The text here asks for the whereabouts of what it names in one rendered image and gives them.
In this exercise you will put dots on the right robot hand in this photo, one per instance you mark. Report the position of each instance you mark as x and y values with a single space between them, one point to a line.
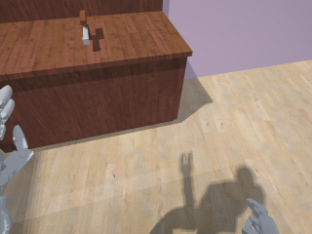
265 224

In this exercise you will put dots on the left robot hand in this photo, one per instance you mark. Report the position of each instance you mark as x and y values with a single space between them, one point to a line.
17 160

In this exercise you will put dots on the counter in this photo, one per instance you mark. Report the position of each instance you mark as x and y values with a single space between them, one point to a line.
129 76

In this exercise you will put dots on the tap lever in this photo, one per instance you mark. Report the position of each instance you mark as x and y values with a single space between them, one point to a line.
85 37

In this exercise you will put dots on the robot left forearm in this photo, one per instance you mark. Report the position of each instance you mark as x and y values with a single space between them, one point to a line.
6 219

